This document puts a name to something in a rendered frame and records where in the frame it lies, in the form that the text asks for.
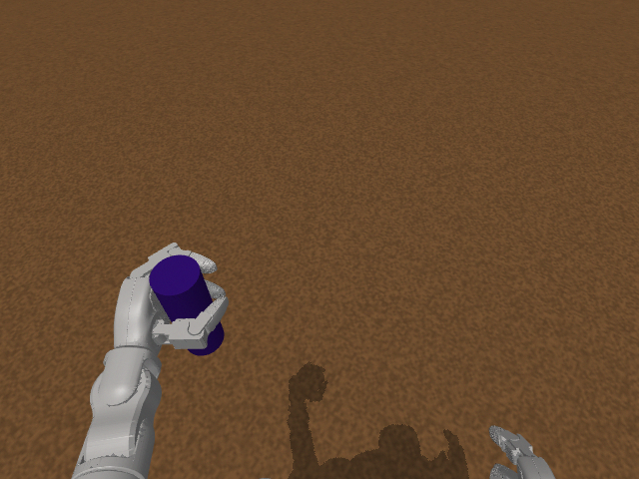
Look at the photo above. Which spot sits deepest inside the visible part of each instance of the left robot arm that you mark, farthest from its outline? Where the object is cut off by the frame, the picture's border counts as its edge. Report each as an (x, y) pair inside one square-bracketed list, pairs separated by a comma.
[(124, 399)]

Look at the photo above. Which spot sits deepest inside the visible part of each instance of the left robot hand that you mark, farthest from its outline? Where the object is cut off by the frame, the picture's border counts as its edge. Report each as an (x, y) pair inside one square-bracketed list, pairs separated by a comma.
[(141, 320)]

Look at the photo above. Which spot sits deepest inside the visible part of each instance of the can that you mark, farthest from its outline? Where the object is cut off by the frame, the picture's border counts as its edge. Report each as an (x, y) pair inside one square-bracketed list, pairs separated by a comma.
[(179, 285)]

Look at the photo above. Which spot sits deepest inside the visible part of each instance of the right robot hand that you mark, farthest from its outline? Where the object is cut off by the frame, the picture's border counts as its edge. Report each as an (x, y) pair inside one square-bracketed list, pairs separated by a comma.
[(519, 451)]

